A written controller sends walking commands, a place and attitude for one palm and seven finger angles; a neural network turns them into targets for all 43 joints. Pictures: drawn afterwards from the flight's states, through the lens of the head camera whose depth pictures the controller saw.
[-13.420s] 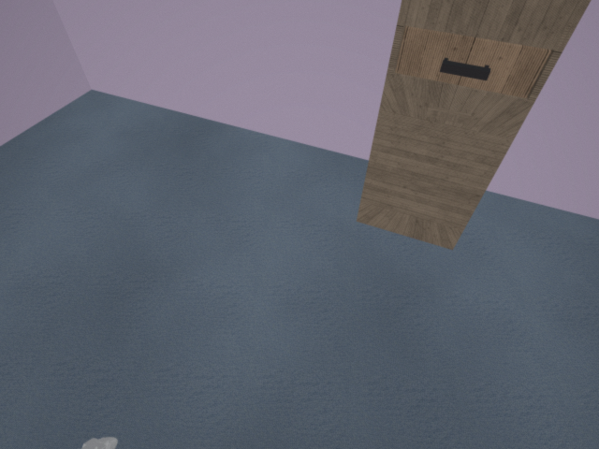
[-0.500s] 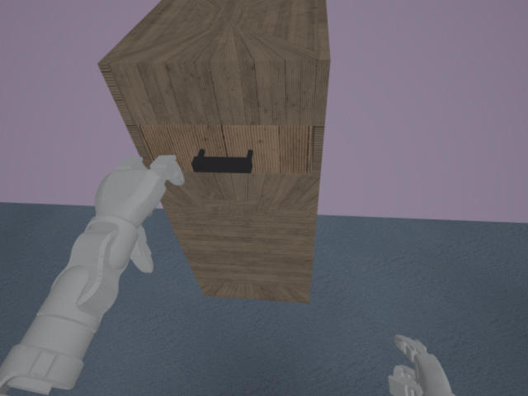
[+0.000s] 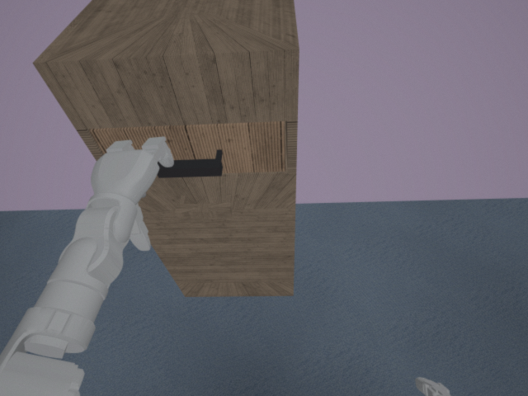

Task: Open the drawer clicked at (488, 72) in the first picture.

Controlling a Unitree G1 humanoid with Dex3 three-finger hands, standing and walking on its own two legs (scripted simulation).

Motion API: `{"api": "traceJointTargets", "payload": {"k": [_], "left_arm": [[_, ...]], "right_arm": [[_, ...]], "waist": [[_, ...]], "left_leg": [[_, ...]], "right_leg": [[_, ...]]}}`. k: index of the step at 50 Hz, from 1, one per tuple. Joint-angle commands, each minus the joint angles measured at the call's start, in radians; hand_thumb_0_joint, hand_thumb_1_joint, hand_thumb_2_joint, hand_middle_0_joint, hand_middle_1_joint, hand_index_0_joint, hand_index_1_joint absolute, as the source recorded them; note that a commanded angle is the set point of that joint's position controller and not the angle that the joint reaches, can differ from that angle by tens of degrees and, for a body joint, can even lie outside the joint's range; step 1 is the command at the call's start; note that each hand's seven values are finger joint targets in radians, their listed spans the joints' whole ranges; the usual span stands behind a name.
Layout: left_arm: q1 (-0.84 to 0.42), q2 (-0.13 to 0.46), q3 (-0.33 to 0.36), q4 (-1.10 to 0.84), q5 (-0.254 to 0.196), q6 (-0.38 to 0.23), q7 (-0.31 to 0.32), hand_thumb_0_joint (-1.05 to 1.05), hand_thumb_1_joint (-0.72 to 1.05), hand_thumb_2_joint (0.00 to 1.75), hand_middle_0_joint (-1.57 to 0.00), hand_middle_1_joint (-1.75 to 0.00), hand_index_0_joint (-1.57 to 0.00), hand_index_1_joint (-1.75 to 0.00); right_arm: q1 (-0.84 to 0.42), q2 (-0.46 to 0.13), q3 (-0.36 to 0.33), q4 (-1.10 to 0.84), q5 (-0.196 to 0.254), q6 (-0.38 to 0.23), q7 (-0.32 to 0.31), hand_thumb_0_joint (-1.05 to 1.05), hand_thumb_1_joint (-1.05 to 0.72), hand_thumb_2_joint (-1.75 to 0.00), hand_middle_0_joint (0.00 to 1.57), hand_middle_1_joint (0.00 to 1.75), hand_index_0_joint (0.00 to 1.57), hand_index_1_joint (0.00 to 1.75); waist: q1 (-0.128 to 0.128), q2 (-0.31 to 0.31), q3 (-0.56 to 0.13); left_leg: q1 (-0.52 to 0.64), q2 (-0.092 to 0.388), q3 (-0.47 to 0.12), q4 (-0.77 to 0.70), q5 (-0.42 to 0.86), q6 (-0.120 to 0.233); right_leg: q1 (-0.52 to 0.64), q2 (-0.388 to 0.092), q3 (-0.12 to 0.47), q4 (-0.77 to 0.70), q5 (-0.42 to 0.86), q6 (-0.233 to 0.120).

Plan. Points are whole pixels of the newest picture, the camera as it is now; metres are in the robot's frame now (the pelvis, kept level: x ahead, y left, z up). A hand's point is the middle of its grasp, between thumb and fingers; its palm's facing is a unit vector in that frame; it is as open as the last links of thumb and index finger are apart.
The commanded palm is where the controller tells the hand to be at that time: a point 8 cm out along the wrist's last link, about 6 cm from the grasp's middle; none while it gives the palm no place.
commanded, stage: move the hooked fingers above the handle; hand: left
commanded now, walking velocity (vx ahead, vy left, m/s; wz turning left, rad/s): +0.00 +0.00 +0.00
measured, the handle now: (191, 161) +0.54 +0.19 +0.02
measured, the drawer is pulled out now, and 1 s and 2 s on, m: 0.00 0.00 0.00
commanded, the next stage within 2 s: lower the fingers behind the handle in 1.42 s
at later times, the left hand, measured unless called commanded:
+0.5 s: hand (167, 173) +0.45 +0.20 +0.08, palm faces -0.03 -0.03 -1.00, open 13.9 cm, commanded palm +0.44 +0.20 +0.14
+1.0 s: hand (178, 161) +0.49 +0.19 +0.07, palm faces -0.06 -0.04 -1.00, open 13.8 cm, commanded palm +0.47 +0.20 +0.13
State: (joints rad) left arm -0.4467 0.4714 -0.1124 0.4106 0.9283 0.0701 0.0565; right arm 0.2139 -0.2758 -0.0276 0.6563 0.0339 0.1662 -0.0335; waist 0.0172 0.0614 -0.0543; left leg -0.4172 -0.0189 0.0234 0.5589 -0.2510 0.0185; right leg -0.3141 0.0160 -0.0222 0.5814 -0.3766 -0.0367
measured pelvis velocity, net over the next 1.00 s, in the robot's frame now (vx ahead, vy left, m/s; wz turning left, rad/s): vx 0.00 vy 0.00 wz -0.03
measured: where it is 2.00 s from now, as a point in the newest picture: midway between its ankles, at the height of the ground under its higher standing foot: outside the picture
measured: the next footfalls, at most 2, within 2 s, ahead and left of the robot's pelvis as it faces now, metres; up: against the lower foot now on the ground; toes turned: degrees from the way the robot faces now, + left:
none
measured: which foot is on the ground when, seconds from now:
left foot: down 0.00-1.00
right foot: down 0.00-1.00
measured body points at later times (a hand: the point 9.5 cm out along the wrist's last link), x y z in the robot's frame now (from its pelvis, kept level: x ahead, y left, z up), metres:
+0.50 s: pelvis +0.01 +0.00 -0.01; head +0.05 -0.02 +0.44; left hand +0.45 +0.20 +0.13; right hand +0.10 -0.26 -0.14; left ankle +0.02 +0.11 -0.73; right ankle -0.05 -0.09 -0.73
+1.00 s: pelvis +0.00 +0.00 -0.01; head +0.06 -0.01 +0.44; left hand +0.49 +0.19 +0.12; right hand -0.01 -0.27 -0.14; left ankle +0.02 +0.11 -0.73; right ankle -0.05 -0.09 -0.73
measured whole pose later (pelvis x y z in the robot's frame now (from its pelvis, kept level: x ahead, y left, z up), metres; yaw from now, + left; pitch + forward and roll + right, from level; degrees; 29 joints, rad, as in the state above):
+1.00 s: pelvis +0.00 +0.00 -0.01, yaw -2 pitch +14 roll +0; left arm -0.85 0.47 -0.08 1.00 1.02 0.05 0.16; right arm 0.40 -0.27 -0.06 0.70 0.03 0.17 -0.03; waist -0.11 0.05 -0.13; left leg -0.61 0.01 0.04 0.65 -0.29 0.02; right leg -0.50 0.04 0.00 0.64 -0.38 -0.03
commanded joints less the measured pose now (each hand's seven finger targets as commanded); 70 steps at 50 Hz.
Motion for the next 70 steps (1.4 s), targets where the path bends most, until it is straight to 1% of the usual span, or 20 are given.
{"api": "traceJointTargets", "payload": {"k": [1,6,10,16,18,23,28,29,33,34,36,38,45,51,58,62,64,66,68,70], "left_arm": [[-0.372,0.233,0.129,-0.187,0.009,0.002,0.044,0.00,-0.50,0.30,-0.30,-1.20,-0.30,-1.20],[-0.453,0.213,0.097,-0.102,0.023,0.012,0.038,0.00,-0.50,0.30,-0.30,-1.20,-0.30,-1.20],[-0.596,0.203,0.069,-0.110,0.036,-0.016,0.046,0.00,-0.50,0.30,-0.30,-1.20,-0.30,-1.20],[-0.621,0.203,0.087,0.066,0.049,-0.023,0.075,0.00,-0.50,0.30,-0.30,-1.20,-0.30,-1.20],[-0.669,0.165,0.052,0.094,0.059,-0.017,0.085,0.00,-0.50,0.30,-0.30,-1.20,-0.30,-1.20],[-0.769,0.152,0.031,0.192,0.070,-0.013,0.100,0.00,-0.50,0.30,-0.30,-1.20,-0.30,-1.20],[-0.838,0.161,0.040,0.266,0.078,-0.026,0.123,0.00,-0.50,0.30,-0.30,-1.20,-0.30,-1.20],[-0.858,0.193,0.068,0.297,0.082,-0.026,0.130,0.00,-0.50,0.30,-0.30,-1.20,-0.30,-1.20],[-0.895,0.205,0.069,0.350,0.091,-0.016,0.153,0.00,-0.50,0.30,-0.30,-1.20,-0.30,-1.20],[-0.896,0.240,0.102,0.372,0.099,-0.014,0.155,0.00,-0.50,0.30,-0.30,-1.20,-0.30,-1.20],[-0.901,0.223,0.085,0.394,0.101,-0.007,0.159,0.00,-0.50,0.30,-0.30,-1.20,-0.30,-1.20],[-0.878,0.265,0.112,0.427,0.106,-0.001,0.157,0.00,-0.50,0.30,-0.30,-1.20,-0.30,-1.20],[-0.859,0.252,0.103,0.419,0.104,-0.016,0.142,0.00,-0.50,0.30,-0.30,-1.20,-0.30,-1.20],[-0.898,0.236,0.094,0.343,0.107,-0.049,0.156,0.00,-0.50,0.30,-0.30,-1.20,-0.30,-1.20],[-0.936,0.222,0.082,0.391,0.109,-0.009,0.191,0.00,-0.50,0.30,-0.30,-1.20,-0.30,-1.20],[-0.940,0.187,0.054,0.424,0.113,0.018,0.178,0.00,-0.50,0.30,-0.30,-1.20,-0.30,-1.20],[-0.938,0.197,0.063,0.430,0.104,0.016,0.159,0.00,-0.50,0.30,-0.30,-1.20,-0.30,-1.20],[-0.928,0.201,0.064,0.400,0.108,0.006,0.146,0.00,-0.50,0.30,-0.30,-1.20,-0.30,-1.20],[-0.923,0.162,0.039,0.387,0.108,-0.005,0.137,0.00,-0.50,0.30,-0.30,-1.20,-0.30,-1.20],[-0.893,0.205,0.075,0.399,0.104,-0.013,0.135,0.00,-0.50,0.30,-0.30,-1.20,-0.30,-1.20]], "right_arm": [[-0.053,-0.110,-0.042,-0.137,-0.003,-0.037,-0.003,0.00,-0.90,-0.90,0.20,0.30,0.20,0.30],[-0.036,-0.112,-0.042,-0.125,0.003,-0.024,-0.008,0.00,-0.90,-0.90,0.20,0.30,0.20,0.30],[-0.003,-0.108,-0.050,-0.117,-0.002,-0.023,-0.012,0.00,-0.90,-0.90,0.20,0.30,0.20,0.30],[0.029,-0.108,-0.050,-0.098,-0.002,-0.012,-0.008,0.00,-0.90,-0.90,0.20,0.30,0.20,0.30],[0.038,-0.105,-0.053,-0.094,-0.002,-0.009,-0.006,0.00,-0.90,-0.90,0.20,0.30,0.20,0.30],[0.080,-0.110,-0.059,-0.079,-0.004,-0.007,-0.006,0.00,-0.90,-0.90,0.20,0.30,0.20,0.30],[0.129,-0.114,-0.065,-0.064,-0.008,-0.015,-0.007,0.00,-0.90,-0.90,0.20,0.30,0.20,0.30],[0.140,-0.118,-0.066,-0.056,-0.010,-0.016,-0.008,0.00,-0.90,-0.90,0.20,0.30,0.20,0.30],[0.178,-0.121,-0.066,-0.048,-0.012,-0.022,-0.007,0.00,-0.90,-0.90,0.20,0.30,0.20,0.30],[0.187,-0.124,-0.069,-0.042,-0.015,-0.023,-0.006,0.00,-0.90,-0.90,0.20,0.30,0.20,0.30],[0.201,-0.126,-0.072,-0.042,-0.014,-0.026,-0.004,0.00,-0.90,-0.90,0.20,0.30,0.20,0.30],[0.209,-0.133,-0.070,-0.042,-0.013,-0.026,-0.006,0.00,-0.90,-0.90,0.20,0.30,0.20,0.30],[0.227,-0.136,-0.076,-0.042,-0.010,-0.028,-0.007,0.00,-0.90,-0.90,0.20,0.30,0.20,0.30],[0.232,-0.130,-0.084,-0.040,-0.012,-0.038,-0.006,0.00,-0.90,-0.90,0.20,0.30,0.20,0.30],[0.219,-0.133,-0.076,-0.029,-0.012,-0.045,-0.001,0.00,-0.90,-0.90,0.20,0.30,0.20,0.30],[0.215,-0.129,-0.074,-0.037,-0.013,-0.045,-0.001,0.00,-0.90,-0.90,0.20,0.30,0.20,0.30],[0.216,-0.131,-0.072,-0.041,-0.014,-0.044,-0.003,0.00,-0.90,-0.90,0.20,0.30,0.20,0.30],[0.212,-0.128,-0.071,-0.051,-0.014,-0.040,-0.004,0.00,-0.90,-0.90,0.20,0.30,0.20,0.30],[0.209,-0.123,-0.074,-0.052,-0.015,-0.039,-0.003,0.00,-0.90,-0.90,0.20,0.30,0.20,0.30],[0.206,-0.128,-0.070,-0.056,-0.014,-0.034,-0.006,0.00,-0.90,-0.90,0.20,0.30,0.20,0.30]], "waist": [[0.004,-0.065,-0.367],[-0.023,-0.078,-0.321],[-0.039,-0.027,-0.405],[-0.040,-0.060,-0.373],[-0.052,-0.045,-0.384],[-0.082,-0.053,-0.388],[-0.099,-0.045,-0.419],[-0.107,-0.073,-0.409],[-0.112,-0.048,-0.446],[-0.112,-0.065,-0.455],[-0.116,-0.044,-0.456],[-0.111,-0.047,-0.443],[-0.115,-0.063,-0.436],[-0.119,0.011,-0.454],[-0.135,-0.018,-0.420],[-0.139,-0.023,-0.435],[-0.141,-0.060,-0.445],[-0.126,-0.016,-0.473],[-0.132,-0.015,-0.454],[-0.129,-0.044,-0.442]], "left_leg": [[0.220,-0.028,-0.006,0.017,0.413,0.040],[0.202,-0.023,-0.004,0.021,0.372,0.038],[0.253,-0.022,-0.013,0.043,0.413,0.040],[0.201,-0.018,-0.010,0.052,0.397,0.035],[0.204,-0.016,-0.010,0.055,0.391,0.033],[0.188,-0.012,-0.008,0.063,0.368,0.035],[0.174,-0.011,-0.010,0.074,0.353,0.037],[0.149,-0.010,-0.008,0.079,0.345,0.039],[0.117,-0.012,0.002,0.087,0.352,0.039],[0.105,-0.010,0.002,0.095,0.363,0.039],[0.095,-0.011,0.007,0.094,0.349,0.039],[0.071,-0.009,0.010,0.088,0.328,0.039],[0.070,-0.004,0.013,0.080,0.329,0.043],[0.144,0.002,-0.001,0.082,0.338,0.041],[0.131,0.004,-0.006,0.080,0.306,0.040],[0.142,0.001,-0.005,0.087,0.320,0.041],[0.137,0.001,-0.002,0.092,0.340,0.044],[0.154,0.000,-0.004,0.097,0.369,0.040],[0.166,0.003,-0.005,0.102,0.382,0.040],[0.141,0.002,-0.002,0.101,0.370,0.043]], "right_leg": [[0.078,0.005,0.024,-0.035,0.578,0.014],[0.020,0.012,0.017,-0.039,0.515,0.013],[-0.001,0.015,0.021,-0.027,0.510,0.006],[-0.030,0.018,0.013,-0.015,0.496,0.004],[-0.053,0.019,0.010,-0.011,0.472,0.003],[-0.084,0.020,0.013,-0.012,0.454,0.005],[-0.105,0.024,0.016,-0.007,0.432,0.006],[-0.102,0.024,0.018,-0.010,0.430,0.008],[-0.086,0.024,0.026,0.003,0.475,0.012],[-0.074,0.025,0.026,0.006,0.491,0.012],[-0.084,0.026,0.028,0.005,0.485,0.015],[-0.078,0.027,0.028,0.001,0.466,0.015],[-0.074,0.032,0.027,-0.011,0.462,0.016],[-0.134,0.042,0.023,-0.014,0.391,0.007],[-0.169,0.042,0.014,-0.014,0.353,0.010],[-0.164,0.041,0.014,-0.011,0.370,0.011],[-0.135,0.037,0.017,-0.013,0.407,0.014],[-0.133,0.038,0.017,0.001,0.429,0.011],[-0.152,0.040,0.014,0.001,0.430,0.011],[-0.136,0.038,0.017,-0.002,0.436,0.013]]}}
